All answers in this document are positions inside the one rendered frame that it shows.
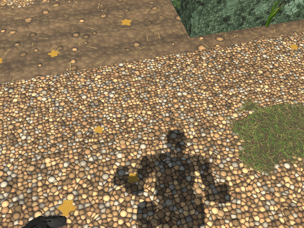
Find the robot left hand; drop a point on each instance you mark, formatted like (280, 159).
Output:
(47, 222)

